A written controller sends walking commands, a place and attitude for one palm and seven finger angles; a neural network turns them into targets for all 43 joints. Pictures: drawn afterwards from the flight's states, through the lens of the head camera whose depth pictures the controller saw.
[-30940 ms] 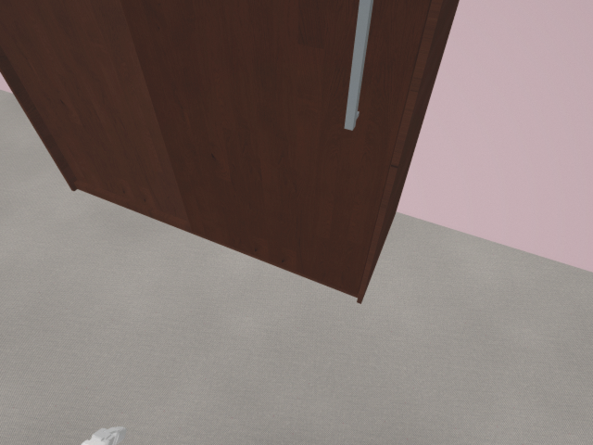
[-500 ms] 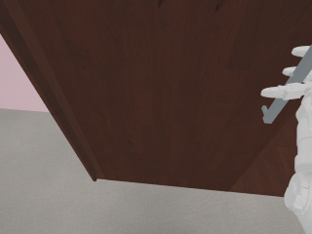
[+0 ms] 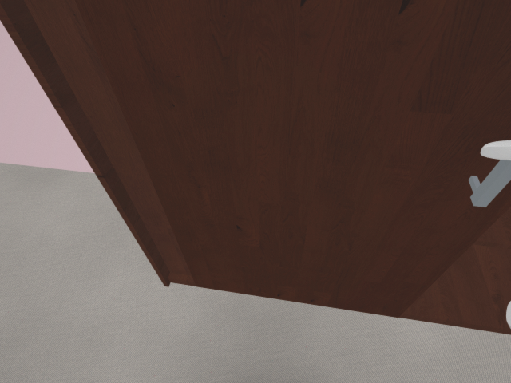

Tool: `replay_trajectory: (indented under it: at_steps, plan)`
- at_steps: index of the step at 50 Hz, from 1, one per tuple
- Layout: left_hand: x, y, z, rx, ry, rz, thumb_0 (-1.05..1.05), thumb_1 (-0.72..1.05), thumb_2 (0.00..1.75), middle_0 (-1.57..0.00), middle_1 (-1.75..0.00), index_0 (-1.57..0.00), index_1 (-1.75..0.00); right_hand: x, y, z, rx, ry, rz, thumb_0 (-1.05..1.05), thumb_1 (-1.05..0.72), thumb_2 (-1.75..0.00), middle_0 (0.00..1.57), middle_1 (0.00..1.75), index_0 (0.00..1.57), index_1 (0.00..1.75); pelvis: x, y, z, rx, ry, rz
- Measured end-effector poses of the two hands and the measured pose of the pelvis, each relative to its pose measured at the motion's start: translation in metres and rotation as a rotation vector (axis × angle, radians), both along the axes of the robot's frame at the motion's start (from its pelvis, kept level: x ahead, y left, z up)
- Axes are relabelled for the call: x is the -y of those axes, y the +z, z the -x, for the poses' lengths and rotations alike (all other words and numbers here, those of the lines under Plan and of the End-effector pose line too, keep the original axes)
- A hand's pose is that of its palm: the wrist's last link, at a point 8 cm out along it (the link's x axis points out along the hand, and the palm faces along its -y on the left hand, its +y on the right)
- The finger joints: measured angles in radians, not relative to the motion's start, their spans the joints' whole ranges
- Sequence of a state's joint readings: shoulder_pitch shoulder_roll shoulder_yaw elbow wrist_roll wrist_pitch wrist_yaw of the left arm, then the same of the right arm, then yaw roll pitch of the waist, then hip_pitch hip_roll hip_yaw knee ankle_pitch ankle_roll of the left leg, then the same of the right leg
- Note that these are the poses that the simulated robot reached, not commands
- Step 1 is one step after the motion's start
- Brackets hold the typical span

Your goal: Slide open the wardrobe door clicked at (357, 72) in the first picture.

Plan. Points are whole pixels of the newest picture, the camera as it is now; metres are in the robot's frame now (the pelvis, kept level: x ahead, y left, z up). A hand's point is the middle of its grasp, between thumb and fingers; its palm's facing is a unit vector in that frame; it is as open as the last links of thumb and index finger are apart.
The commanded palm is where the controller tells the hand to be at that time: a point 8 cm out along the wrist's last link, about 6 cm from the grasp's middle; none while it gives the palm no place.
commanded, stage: slip the hand off the handle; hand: right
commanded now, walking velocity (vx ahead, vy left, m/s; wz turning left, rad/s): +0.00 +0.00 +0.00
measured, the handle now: out of the picture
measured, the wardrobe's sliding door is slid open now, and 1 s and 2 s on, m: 0.62 0.63 0.63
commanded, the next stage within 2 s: none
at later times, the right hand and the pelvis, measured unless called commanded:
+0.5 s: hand out of the picture +0.43 -0.34 +0.19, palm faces +0.40 +0.91 -0.14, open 15.9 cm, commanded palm +0.34 -0.37 +0.20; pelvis +0.03 -0.03 +0.01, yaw +1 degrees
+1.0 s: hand out of the picture +0.36 -0.35 +0.21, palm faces +0.46 +0.87 -0.15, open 15.0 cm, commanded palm +0.31 -0.38 +0.20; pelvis +0.08 -0.03 +0.02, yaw -5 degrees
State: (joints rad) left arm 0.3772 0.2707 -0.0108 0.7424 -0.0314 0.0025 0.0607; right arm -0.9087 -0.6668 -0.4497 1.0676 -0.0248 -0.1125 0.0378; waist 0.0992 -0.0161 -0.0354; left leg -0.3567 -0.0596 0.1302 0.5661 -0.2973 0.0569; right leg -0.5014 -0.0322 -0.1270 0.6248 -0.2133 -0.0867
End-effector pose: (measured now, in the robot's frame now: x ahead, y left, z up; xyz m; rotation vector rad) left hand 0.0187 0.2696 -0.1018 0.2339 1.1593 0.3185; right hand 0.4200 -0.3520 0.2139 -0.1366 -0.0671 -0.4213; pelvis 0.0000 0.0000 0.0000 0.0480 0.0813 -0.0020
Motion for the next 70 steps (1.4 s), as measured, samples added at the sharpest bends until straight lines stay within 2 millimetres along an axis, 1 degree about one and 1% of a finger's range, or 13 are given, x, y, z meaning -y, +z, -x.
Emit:
replay_trajectory:
  at_steps: [8, 14, 19, 28, 33, 38, 41, 46, 48, 55, 60, 65, 70]
  plan:
    - [0.003, 0.006, 0.016, -0.013, 0.036, -0.024, 0.01, 0.9, 0.9, -0.2, -0.3, -0.2, -0.3, 0.026, -0.005, 0.009, 0.009, -0.027, 0.004, -0.01, 0.55, -0.2, 0.5, 1.29, 0.46, 1.26, 0.008, 0.002, -0.001, 0.004, 0.019, 0.0]
    - [0.009, 0.011, 0.002, 0.021, 0.026, -0.036, 0.01, 0.9, 0.9, -0.2, -0.3, -0.2, -0.3, 0.036, -0.015, 0.027, 0.024, -0.017, 0.019, -0.01, 0.55, -0.2, 0.35, 1.21, 0.32, 1.19, 0.016, 0.005, -0.006, 0.02, 0.023, 0.001]
    - [0.018, 0.018, -0.033, 0.109, -0.003, -0.043, 0.01, 0.9, 0.9, -0.2, -0.3, -0.2, -0.3, 0.034, -0.017, 0.031, 0.024, -0.003, 0.016, -0.02, 0.55, -0.2, 0.29, 1.18, 0.17, 1.08, 0.024, 0.008, -0.013, 0.031, 0.024, 0.002]
    - [0.048, 0.039, -0.12, 0.326, -0.085, 0.004, 0.01, 0.9, 0.9, -0.2, -0.3, -0.2, -0.3, 0.018, -0.017, 0.037, 0.003, 0.044, 0.022, -0.02, 0.55, -0.2, 0.13, 1.06, 0.01, 0.92, 0.037, 0.015, -0.035, 0.043, 0.026, 0.002]
    - [0.067, 0.05, -0.164, 0.396, -0.141, 0.037, 0.01, 0.9, 0.9, -0.2, -0.3, -0.2, -0.3, 0.007, -0.018, 0.038, 0.012, 0.081, 0.002, -0.01, 0.55, -0.2, 0.11, 1.03, 0.0, 0.87, 0.041, 0.018, -0.052, 0.045, 0.025, -0.004]
    - [0.08, 0.052, -0.197, 0.407, -0.179, 0.068, 0.01, 0.9, 0.9, -0.2, -0.3, -0.2, -0.3, 0.0, -0.015, 0.044, 0.017, 0.084, 0.006, -0.01, 0.55, -0.2, 0.13, 1.02, 0.04, 0.9, 0.043, 0.021, -0.07, 0.043, 0.023, -0.009]
    - [0.085, 0.051, -0.211, 0.394, -0.198, 0.084, 0.01, 0.9, 0.9, -0.2, -0.3, -0.2, -0.3, 0.004, -0.01, 0.055, 0.022, 0.058, 0.018, -0.02, 0.55, -0.2, 0.16, 1.03, 0.08, 0.94, 0.041, 0.023, -0.079, 0.045, 0.019, -0.01]
    - [0.085, 0.043, -0.228, 0.337, -0.245, 0.08, 0.01, 0.9, 0.9, -0.2, -0.3, -0.2, -0.3, 0.037, -0.003, 0.078, 0.028, -0.067, 0.023, -0.01, 0.55, -0.2, 0.21, 1.09, 0.17, 1.05, 0.035, 0.022, -0.085, 0.05, -0.026, -0.009]
    - [0.084, 0.042, -0.232, 0.33, -0.265, 0.079, 0.01, 0.9, 0.9, -0.2, -0.3, -0.2, -0.3, 0.041, -0.003, 0.091, 0.006, -0.076, 0.031, -0.01, 0.55, -0.2, 0.22, 1.11, 0.19, 1.08, 0.032, 0.023, -0.085, 0.054, -0.049, -0.007]
    - [0.08, 0.041, -0.247, 0.36, -0.346, 0.07, 0.01, 0.9, 0.9, -0.2, -0.3, -0.2, -0.3, 0.028, -0.006, 0.13, 0.023, -0.01, 0.021, -0.01, 0.55, -0.2, 0.24, 1.14, 0.24, 1.13, 0.019, 0.02, -0.075, 0.069, -0.115, 0.011]
    - [0.073, 0.046, -0.245, 0.421, -0.355, 0.082, 0.01, 0.9, 0.9, -0.2, -0.3, -0.2, -0.3, 0.031, -0.005, 0.155, 0.027, -0.047, 0.022, -0.01, 0.55, -0.2, 0.25, 1.15, 0.25, 1.14, 0.004, 0.016, -0.059, 0.083, -0.112, 0.024]
    - [0.058, 0.046, -0.225, 0.459, -0.355, 0.08, 0.01, 0.9, 0.9, -0.2, -0.3, -0.2, -0.3, 0.029, 0.0, 0.172, 0.052, -0.063, 0.008, -0.02, 0.55, -0.2, 0.25, 1.15, 0.25, 1.15, -0.012, 0.012, -0.034, 0.106, -0.116, 0.035]
    - [0.032, 0.039, -0.184, 0.44, -0.32, 0.056, 0.01, 0.9, 0.9, -0.2, -0.3, -0.2, -0.3, 0.027, 0.0, 0.172, 0.022, -0.061, -0.015, -0.01, 0.55, -0.2, 0.25, 1.16, 0.26, 1.15, -0.027, 0.009, -0.008, 0.118, -0.124, 0.027]
